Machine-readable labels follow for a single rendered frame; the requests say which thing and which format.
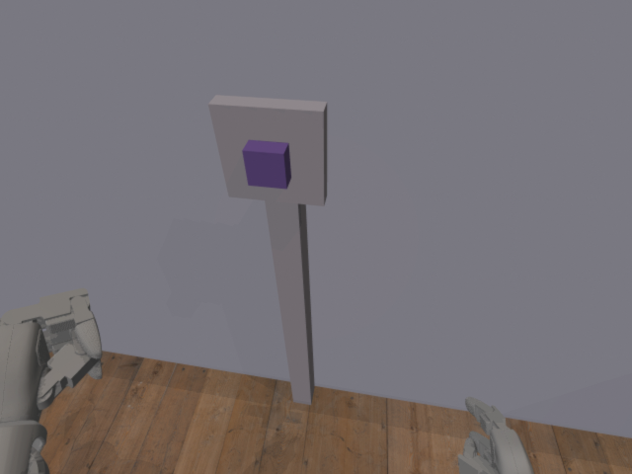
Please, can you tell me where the button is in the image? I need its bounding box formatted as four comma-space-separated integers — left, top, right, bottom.
242, 140, 291, 189

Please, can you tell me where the panel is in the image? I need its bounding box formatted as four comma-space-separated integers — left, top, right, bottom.
208, 95, 327, 405

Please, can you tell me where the robot left forearm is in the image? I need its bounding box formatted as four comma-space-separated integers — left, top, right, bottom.
0, 421, 50, 474

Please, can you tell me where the left robot hand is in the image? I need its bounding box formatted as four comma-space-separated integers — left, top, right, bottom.
0, 288, 102, 423

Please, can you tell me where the right robot hand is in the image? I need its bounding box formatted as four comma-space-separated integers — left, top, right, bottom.
458, 397, 534, 474

